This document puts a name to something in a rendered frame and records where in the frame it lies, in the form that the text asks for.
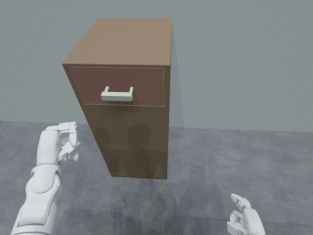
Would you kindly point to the robot right hand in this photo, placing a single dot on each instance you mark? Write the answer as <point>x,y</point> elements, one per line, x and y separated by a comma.
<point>248,223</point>

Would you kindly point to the robot left hand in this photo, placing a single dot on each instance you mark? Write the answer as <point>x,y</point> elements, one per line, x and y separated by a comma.
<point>52,150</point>

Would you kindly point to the handle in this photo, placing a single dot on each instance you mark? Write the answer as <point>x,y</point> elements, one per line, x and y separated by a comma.
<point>117,96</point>

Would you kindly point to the left robot forearm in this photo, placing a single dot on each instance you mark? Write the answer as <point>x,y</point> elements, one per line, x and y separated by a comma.
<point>38,213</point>

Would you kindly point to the drawer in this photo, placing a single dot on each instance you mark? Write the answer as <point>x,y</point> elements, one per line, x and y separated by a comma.
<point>147,83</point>

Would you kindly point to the cabinet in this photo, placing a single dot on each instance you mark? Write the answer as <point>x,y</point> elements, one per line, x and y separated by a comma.
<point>133,139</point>

